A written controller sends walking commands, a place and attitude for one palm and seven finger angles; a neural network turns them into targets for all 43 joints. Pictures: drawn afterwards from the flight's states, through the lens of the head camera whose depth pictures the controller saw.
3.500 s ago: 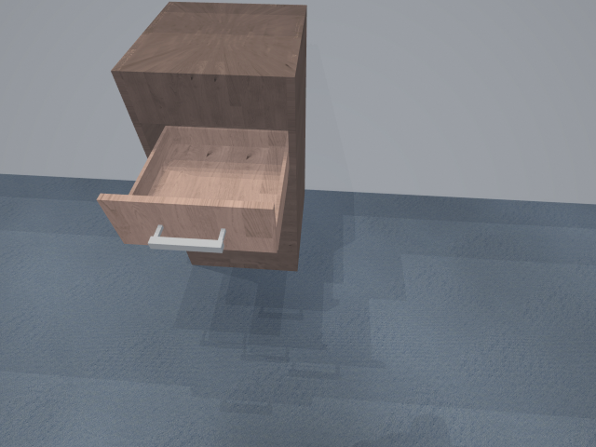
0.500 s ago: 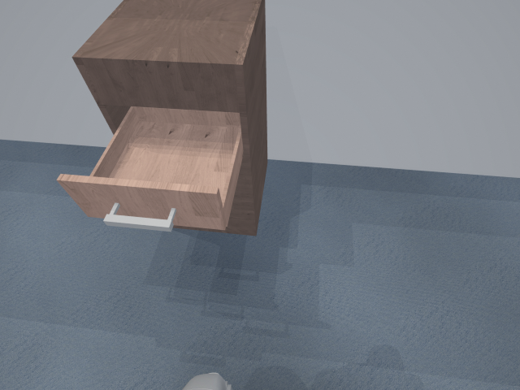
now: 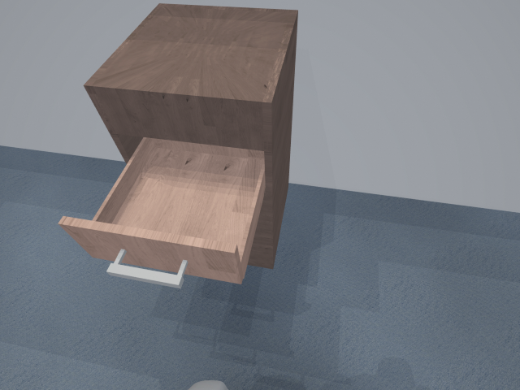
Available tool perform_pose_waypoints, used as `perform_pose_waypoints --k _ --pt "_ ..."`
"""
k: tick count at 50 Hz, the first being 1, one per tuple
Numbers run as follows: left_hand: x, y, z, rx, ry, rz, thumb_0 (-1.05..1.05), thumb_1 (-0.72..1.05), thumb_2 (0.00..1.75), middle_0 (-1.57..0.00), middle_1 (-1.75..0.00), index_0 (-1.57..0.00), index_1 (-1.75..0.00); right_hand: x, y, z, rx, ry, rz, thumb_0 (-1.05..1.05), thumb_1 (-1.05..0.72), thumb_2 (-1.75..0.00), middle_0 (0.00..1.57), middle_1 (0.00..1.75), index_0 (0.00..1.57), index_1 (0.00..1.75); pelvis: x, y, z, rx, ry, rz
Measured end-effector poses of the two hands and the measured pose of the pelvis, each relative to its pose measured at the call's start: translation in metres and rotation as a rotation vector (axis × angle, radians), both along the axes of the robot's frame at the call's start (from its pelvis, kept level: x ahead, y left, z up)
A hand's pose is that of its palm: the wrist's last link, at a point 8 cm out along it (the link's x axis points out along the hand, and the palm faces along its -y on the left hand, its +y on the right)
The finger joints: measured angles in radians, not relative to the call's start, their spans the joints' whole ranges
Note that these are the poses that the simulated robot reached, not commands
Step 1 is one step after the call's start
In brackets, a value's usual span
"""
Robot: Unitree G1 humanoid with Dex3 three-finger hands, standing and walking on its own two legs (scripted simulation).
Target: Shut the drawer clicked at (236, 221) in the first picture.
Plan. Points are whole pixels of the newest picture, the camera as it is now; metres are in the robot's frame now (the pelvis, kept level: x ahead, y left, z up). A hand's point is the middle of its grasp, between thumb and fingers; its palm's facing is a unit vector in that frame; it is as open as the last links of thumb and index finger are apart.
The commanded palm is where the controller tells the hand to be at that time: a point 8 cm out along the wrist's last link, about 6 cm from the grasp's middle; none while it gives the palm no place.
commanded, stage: come to a stop and stand still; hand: left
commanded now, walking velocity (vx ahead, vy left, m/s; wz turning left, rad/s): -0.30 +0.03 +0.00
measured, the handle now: (149, 267) +0.36 +0.28 -0.16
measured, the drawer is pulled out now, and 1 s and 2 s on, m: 0.28 0.28 0.28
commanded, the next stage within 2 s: look again from close up in 1.26 s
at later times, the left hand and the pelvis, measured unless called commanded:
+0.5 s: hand out of the picture +0.12 +0.19 -0.16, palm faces +0.00 -0.95 -0.32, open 7.4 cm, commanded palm none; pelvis +0.03 -0.02 +0.00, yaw -1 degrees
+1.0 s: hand out of the picture +0.02 +0.21 -0.17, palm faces +0.00 -0.97 -0.25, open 7.4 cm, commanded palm none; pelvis -0.01 +0.02 +0.00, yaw -2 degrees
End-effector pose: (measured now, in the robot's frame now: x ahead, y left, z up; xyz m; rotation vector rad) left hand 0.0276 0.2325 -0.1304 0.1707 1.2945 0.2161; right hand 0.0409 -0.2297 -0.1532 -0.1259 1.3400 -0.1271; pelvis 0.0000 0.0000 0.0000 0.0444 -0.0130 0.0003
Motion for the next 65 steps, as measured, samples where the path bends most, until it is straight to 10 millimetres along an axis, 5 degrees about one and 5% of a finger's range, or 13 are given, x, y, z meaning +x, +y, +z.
perform_pose_waypoints --k 8,15,20,31,42,46,54,65 --pt "0.038 0.024 -0.009 0.001 0.074 -0.019 0.01 0.92 0.90 -0.20 -0.30 -0.20 -0.30 0.052 0.005 0.014 -0.064 -0.070 -0.021 0.00 -0.91 -0.90 0.20 0.30 0.20 0.30 0.032 0.017 0.001 -0.026 0.003 -0.035" --pt "0.085 0.031 0.002 0.040 -0.008 -0.031 0.01 0.91 0.90 -0.20 -0.30 -0.19 -0.30 0.047 -0.004 0.011 -0.079 -0.010 -0.002 0.00 -0.91 -0.90 0.20 0.30 0.20 0.30 0.032 0.008 0.004 -0.043 0.011 -0.016" --pt "0.097 0.022 0.005 0.088 -0.070 -0.065 0.00 0.91 0.90 -0.20 -0.30 -0.19 -0.30 0.043 -0.025 -0.005 -0.048 0.002 -0.025 0.00 -0.90 -0.90 0.20 0.30 0.20 0.30 0.033 -0.012 -0.008 -0.015 0.014 -0.015" --pt "0.059 -0.010 0.006 0.010 0.002 -0.041 0.01 0.91 0.90 -0.20 -0.30 -0.20 -0.30 0.043 -0.034 0.017 -0.057 -0.028 -0.034 0.00 -0.91 -0.90 0.20 0.30 0.20 0.30 0.030 -0.015 0.008 -0.014 -0.005 -0.013" --pt "0.018 0.005 -0.011 -0.013 -0.006 -0.049 0.01 0.92 0.90 -0.21 -0.30 -0.20 -0.30 0.032 0.003 0.016 -0.055 -0.169 -0.004 0.00 -0.91 -0.90 0.20 0.30 0.20 0.30 0.013 0.009 -0.004 -0.044 -0.040 -0.022" --pt "0.005 0.017 -0.006 -0.001 -0.013 -0.063 0.01 0.92 0.90 -0.20 -0.30 -0.20 -0.30 0.018 0.019 0.014 -0.024 -0.186 -0.007 0.00 -0.92 -0.90 0.20 0.30 0.20 0.30 0.002 0.017 -0.003 -0.042 -0.046 -0.026" --pt "-0.029 0.029 0.000 0.015 0.023 -0.055 0.01 0.91 0.90 -0.20 -0.30 -0.20 -0.30 -0.024 0.021 0.009 -0.011 -0.105 -0.002 0.00 -0.92 -0.90 0.20 0.30 0.20 0.30 -0.012 0.022 -0.001 -0.032 -0.024 -0.026" --pt "-0.070 0.002 -0.004 -0.033 0.139 -0.033 0.01 0.91 0.90 -0.20 -0.30 -0.19 -0.30 -0.072 0.013 0.006 -0.006 0.028 -0.040 0.00 -0.91 -0.90 0.20 0.30 0.20 0.30 -0.013 0.011 0.002 -0.028 -0.007 -0.031"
